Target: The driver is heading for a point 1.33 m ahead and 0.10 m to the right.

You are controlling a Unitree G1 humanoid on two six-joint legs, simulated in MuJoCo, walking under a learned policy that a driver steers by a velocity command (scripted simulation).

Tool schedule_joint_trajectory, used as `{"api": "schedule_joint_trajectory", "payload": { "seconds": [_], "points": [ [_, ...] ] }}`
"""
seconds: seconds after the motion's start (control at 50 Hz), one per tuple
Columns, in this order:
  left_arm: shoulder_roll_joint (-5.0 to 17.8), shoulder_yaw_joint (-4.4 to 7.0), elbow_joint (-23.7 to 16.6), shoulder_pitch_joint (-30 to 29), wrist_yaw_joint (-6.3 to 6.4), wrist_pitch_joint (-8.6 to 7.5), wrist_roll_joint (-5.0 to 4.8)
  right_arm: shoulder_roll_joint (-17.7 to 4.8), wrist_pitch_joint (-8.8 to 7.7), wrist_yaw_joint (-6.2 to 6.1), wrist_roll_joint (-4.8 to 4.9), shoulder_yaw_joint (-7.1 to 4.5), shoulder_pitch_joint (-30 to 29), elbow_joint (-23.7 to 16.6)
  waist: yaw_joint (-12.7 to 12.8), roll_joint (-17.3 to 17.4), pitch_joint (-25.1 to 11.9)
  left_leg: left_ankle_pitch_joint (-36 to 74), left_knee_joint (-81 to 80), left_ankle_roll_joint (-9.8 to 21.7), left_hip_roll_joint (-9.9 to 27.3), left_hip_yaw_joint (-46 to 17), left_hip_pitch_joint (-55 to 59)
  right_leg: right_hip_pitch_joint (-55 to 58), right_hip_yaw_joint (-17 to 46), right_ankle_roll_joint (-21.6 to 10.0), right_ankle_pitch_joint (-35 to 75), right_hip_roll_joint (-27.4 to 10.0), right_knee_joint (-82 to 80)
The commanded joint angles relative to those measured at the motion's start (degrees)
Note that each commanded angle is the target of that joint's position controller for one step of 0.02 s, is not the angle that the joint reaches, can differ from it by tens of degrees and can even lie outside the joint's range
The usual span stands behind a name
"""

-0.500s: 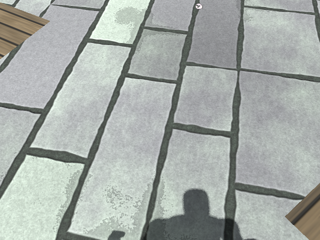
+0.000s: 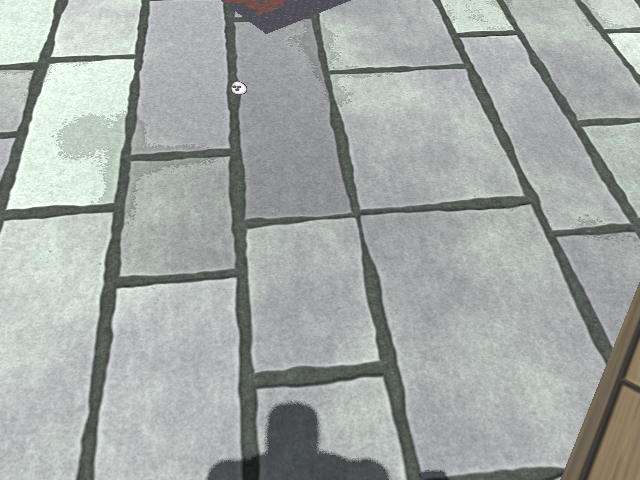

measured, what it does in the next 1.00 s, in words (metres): walks ahead, turning right: right foot, then left foot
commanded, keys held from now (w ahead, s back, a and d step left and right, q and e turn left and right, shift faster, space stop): w+e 0.40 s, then w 0.60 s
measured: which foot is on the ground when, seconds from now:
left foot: down 0.00-0.36, up 0.38-0.88, down 0.90-1.00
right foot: up 0.00-0.36, down 0.38-0.92, up 0.94-1.00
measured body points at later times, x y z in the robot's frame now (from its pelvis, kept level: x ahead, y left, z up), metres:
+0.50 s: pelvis +0.26 -0.08 -0.01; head +0.30 -0.11 +0.44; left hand +0.49 +0.13 -0.09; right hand +0.28 -0.39 -0.12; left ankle +0.20 +0.10 -0.64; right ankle +0.30 -0.16 -0.74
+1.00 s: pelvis +0.56 -0.12 -0.01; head +0.59 -0.13 +0.44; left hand +0.70 +0.13 -0.14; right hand +0.63 -0.42 -0.10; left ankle +0.67 -0.06 -0.74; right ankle +0.37 -0.19 -0.65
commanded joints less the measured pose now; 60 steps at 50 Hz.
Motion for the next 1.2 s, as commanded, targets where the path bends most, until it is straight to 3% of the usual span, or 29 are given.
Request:
{"api": "schedule_joint_trajectory", "payload": {
  "seconds": [0.02,0.1,0.18,0.26,0.32,0.36,0.38,0.4,0.42,0.44,0.46,0.48,0.5,0.56,0.62,0.68,0.8,0.86,0.88,0.9,0.92,0.94,0.96,0.98,1.0,1.04,1.08,1.14,1.2],
  "points": [
    [3.85,1.44,-5.67,-1.69,-0.51,-0.35,-0.32,-6.05,-0.73,-0.38,0.22,-1.63,1.84,-1.46,-1.23,9.98,-0.33,2.33,-15.37,8.53,15.81,-15.25,11.06,-13.21,1.69,0.85,3.61,-5.96,-0.89],
    [2.11,0.78,-7.47,-5.85,-0.77,-0.05,0.18,-8.92,-0.72,-0.57,0.18,-2.58,2.67,0.53,-1.63,6.87,0.54,11.03,-17.37,9.94,17.06,-8.15,12.79,-16.88,0.93,2.02,9.88,-6.89,-9.09],
    [0.97,0.16,-8.51,-11.59,-2.1,-0.81,0.12,-10.36,0.08,-0.84,0.5,-2.74,3.06,1.99,-3.62,6.31,1.8,15.01,-17.36,8.05,15.37,0.24,14.06,-13.9,-2.48,1.32,20.72,-6.08,-21.91],
    [0.83,-0.01,-10.77,-17.1,-3.47,-0.97,-0.11,-12.24,1.15,-0.87,1.48,-3.21,5.86,3.95,-4.98,6.27,3.77,18.52,-16.0,6.68,17.03,4.02,18.7,-12.1,-5.86,-0.8,19.89,-4.79,-29.79],
    [3.45,1.33,-11.27,-14.59,-3.82,-0.55,0.36,-14.68,2.15,-1.23,2.38,-3.99,5.47,4.19,-1.68,8.48,0.96,42.27,-7.01,5.0,17.58,7.26,22.28,-4.58,-9.9,-4.24,11.65,-0.47,-32.04],
    [8.04,4.14,-7.61,0.26,-3.06,0.01,0.27,-14.67,2.78,-1.67,2.76,-3.89,4.33,3.79,6.96,7.33,-6.99,49.41,12.94,2.6,15.15,10.04,16.66,16.2,-11.2,-8.17,13.99,4.07,-36.81],
    [12.51,5.78,-5.62,8.83,-1.78,0.69,-0.07,-11.25,2.46,-1.73,0.91,-2.55,5.77,2.76,9.77,-0.11,-12.09,26.35,30.97,0.15,12.5,9.88,1.41,34.0,1.37,-11.61,14.54,-3.37,-37.36],
    [18.2,5.92,-6.86,5.29,-1.8,-0.23,-0.28,-3.91,0.85,-0.7,-0.74,0.04,10.88,-0.91,1.77,-13.66,-18.65,-23.57,49.61,-2.63,0.44,2.12,-22.56,50.0,35.89,-22.99,2.5,-17.51,-44.49],
    [11.8,4.29,-7.73,6.9,-2.13,-1.06,0.01,-9.83,-0.99,0.13,1.52,-0.97,4.17,-0.82,7.14,-5.71,-21.86,-21.78,53.92,-1.65,2.12,-7.81,-28.2,50.03,40.85,-22.12,-4.05,-19.06,-51.25],
    [9.01,3.26,-6.69,4.8,-2.25,-1.84,0.54,-11.48,-1.81,0.5,3.36,-1.42,0.21,-1.91,6.79,-3.55,-12.8,-15.7,51.63,-0.45,4.62,-6.83,-30.91,42.85,31.91,-19.12,0.76,-17.66,-52.13],
    [7.58,2.68,-6.67,1.28,-2.2,-2.22,0.49,-10.4,-2.1,0.11,2.6,-1.04,-0.21,-1.58,4.13,1.44,-8.35,-10.79,46.64,-0.25,7.23,-6.54,-27.96,34.23,25.06,-17.09,7.51,-15.27,-51.99],
    [5.38,1.88,-6.89,-2.28,-2.17,-2.27,0.78,-10.01,-1.76,-0.32,1.01,-1.19,-0.7,-0.64,2.17,3.15,-4.7,-7.84,42.16,-0.52,8.95,-5.99,-24.3,27.16,18.74,-14.99,14.93,-12.51,-52.85],
    [5.11,1.56,-7.4,-3.87,-1.9,-2.56,1.73,-10.14,-1.14,-0.19,0.92,-1.34,1.63,-0.39,-0.05,-0.4,-4.77,-5.92,40.87,-1.1,10.0,-6.61,-20.25,22.47,16.73,-15.53,20.95,-12.22,-53.84],
    [5.36,1.5,-5.79,-3.94,-1.49,-3.46,1.41,-8.34,0.53,-0.23,0.37,-1.09,3.05,0.89,-1.31,0.52,-3.68,-2.98,35.51,-3.38,10.07,-5.13,-17.35,16.68,10.49,-15.7,28.6,-10.32,-56.61],
    [6.27,1.57,-3.68,-1.54,-0.68,-3.63,1.18,-6.45,0.98,-0.23,0.03,-0.42,-3.01,-0.91,0.56,0.83,-0.74,6.78,25.05,-4.72,9.66,-4.65,-20.73,16.53,6.14,-14.31,30.72,-8.84,-57.99],
    [6.81,1.54,-1.81,0.69,-0.29,-3.49,0.96,-5.1,0.46,0.4,0.49,0.13,-8.6,-1.99,2.99,0.05,0.45,17.34,13.08,-4.24,7.61,-3.69,-18.18,16.86,3.23,-11.84,25.79,-7.18,-58.37],
    [7.65,1.92,2.47,5.72,-0.04,-2.64,0.46,-5.91,-0.45,2.15,1.07,0.12,-15.27,-4.68,4.96,-0.74,3.38,14.98,3.05,-0.93,5.45,-4.08,-20.58,27.18,6.3,-11.06,25.15,-12.28,-54.81],
    [8.59,2.28,3.21,4.87,0.37,-1.83,0.51,-7.61,-0.71,2.38,0.9,-0.63,-10.71,-3.92,1.92,-2.58,0.67,7.57,1.43,1.81,2.94,-2.02,-13.47,30.75,6.29,-9.14,39.97,-12.69,-48.67],
    [8.52,2.12,3.14,3.81,0.44,-1.51,0.66,-9.19,-0.77,2.02,0.79,-1.59,-4.49,-2.21,-1.64,-2.42,-3.46,8.25,0.15,3.41,1.03,-0.07,-4.35,29.91,4.5,-7.97,49.25,-10.49,-41.41],
    [6.95,1.29,2.48,3.52,0.55,-1.39,1.21,-11.88,-0.76,1.61,0.37,-2.58,4.48,-0.24,-5.69,-1.13,-10.87,11.6,2.64,6.22,4.81,-3.22,11.03,23.33,2.28,-6.16,46.48,-7.67,-29.51],
    [2.12,-0.24,1.49,10.02,0.22,-2.2,1.53,-17.05,-0.57,1.25,-0.5,-3.87,11.99,0.63,-5.08,9.89,-20.88,8.05,3.69,14.79,18.93,-25.1,35.19,2.0,-0.59,-1.89,24.61,0.24,-7.48],
    [1.21,-0.85,2.34,11.51,-0.05,-3.16,0.83,-14.33,-0.19,1.6,0.9,-3.39,15.2,2.48,-5.73,19.06,-25.53,-3.55,-6.06,19.09,24.77,-44.87,42.12,-10.38,2.71,-0.33,-11.79,5.67,4.49],
    [6.69,0.46,1.31,5.61,-0.35,-3.72,-0.52,-10.68,0.01,1.38,1.79,-2.2,12.25,2.05,-6.76,12.75,-16.79,-12.86,-8.48,15.78,22.8,-40.38,36.51,-16.56,4.96,-0.92,-10.33,1.66,8.86],
    [7.25,0.5,-0.44,0.16,-0.47,-4.05,-0.92,-9.24,0.4,1.04,1.39,-1.67,7.77,1.25,-5.78,8.73,-9.49,-12.43,-9.92,13.44,20.74,-32.64,27.68,-17.7,2.26,-1.34,-5.12,-1.52,7.11],
    [6.62,0.48,-1.05,-3.36,-0.36,-4.09,0.19,-7.97,0.6,1.11,0.66,-1.08,4.3,1.0,-4.17,4.72,-3.34,-6.87,-12.24,12.03,17.94,-26.56,18.27,-16.04,0.49,-1.46,-1.05,-3.79,2.65],
    [5.14,0.66,-0.29,-0.64,-0.33,-3.42,0.79,-6.6,0.16,1.15,-0.14,-0.54,1.4,0.64,-0.51,7.61,-1.67,1.61,-15.07,12.1,15.43,-21.45,9.74,-9.67,0.61,-0.77,3.19,-6.47,-2.25],
    [3.23,0.33,0.11,0.54,-0.1,-2.88,1.23,-7.23,-0.19,1.2,0.54,-0.68,1.57,1.26,0.83,7.68,-1.45,6.97,-16.96,13.03,13.81,-17.97,6.42,-7.76,-0.67,0.34,4.03,-6.78,-6.23],
    [2.02,-0.25,-1.98,-5.28,0.08,-3.19,1.96,-9.61,0.02,0.43,1.05,-1.51,3.28,2.23,-0.14,6.12,0.29,12.63,-18.46,13.4,12.8,-14.37,5.61,-9.73,-1.4,2.41,11.74,-6.7,-17.38],
    [0.76,-0.76,-3.25,-11.87,-0.43,-4.0,1.67,-10.55,0.73,-0.32,1.71,-1.93,5.8,3.17,-2.32,6.03,0.9,11.85,-17.87,11.19,10.25,-11.23,4.97,-6.02,-2.13,3.32,21.94,-4.4,-30.21]
  ]
}}
Keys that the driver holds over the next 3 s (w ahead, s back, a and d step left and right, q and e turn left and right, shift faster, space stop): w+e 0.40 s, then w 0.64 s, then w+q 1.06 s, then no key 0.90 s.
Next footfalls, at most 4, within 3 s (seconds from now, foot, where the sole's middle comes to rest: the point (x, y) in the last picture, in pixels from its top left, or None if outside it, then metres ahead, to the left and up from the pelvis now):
0.38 right None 0.34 -0.18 -0.77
0.90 left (358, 383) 0.70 -0.07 -0.77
1.40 right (481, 319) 0.88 -0.38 -0.77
1.90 left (371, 229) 1.17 -0.13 -0.77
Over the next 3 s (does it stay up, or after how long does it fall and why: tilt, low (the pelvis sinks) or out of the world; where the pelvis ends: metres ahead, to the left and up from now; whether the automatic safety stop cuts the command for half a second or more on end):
stays up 1.35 -0.17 0.00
